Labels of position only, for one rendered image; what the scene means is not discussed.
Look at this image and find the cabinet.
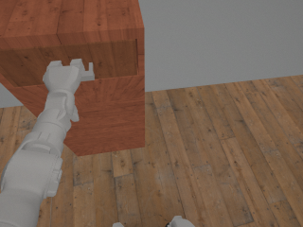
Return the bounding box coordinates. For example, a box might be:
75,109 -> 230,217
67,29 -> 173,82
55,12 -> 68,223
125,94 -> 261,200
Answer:
0,0 -> 145,157

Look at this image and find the robot right shin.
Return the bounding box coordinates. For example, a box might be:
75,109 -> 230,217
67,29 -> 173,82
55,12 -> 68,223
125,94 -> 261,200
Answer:
172,216 -> 182,221

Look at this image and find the handle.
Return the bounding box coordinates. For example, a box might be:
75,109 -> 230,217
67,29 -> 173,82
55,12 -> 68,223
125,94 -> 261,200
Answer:
43,62 -> 95,82

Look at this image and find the drawer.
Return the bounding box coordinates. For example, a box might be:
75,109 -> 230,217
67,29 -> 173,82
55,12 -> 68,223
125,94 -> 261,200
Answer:
0,39 -> 137,87

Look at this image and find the robot left upper arm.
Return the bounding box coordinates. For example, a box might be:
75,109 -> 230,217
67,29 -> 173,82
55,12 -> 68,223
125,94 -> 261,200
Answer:
0,149 -> 63,227

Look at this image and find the left robot hand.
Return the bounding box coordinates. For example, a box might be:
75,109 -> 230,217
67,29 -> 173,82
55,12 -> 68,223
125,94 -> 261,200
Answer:
44,59 -> 85,122

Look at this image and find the left robot forearm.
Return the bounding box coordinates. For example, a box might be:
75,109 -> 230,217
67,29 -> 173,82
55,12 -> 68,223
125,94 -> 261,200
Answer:
0,89 -> 75,192

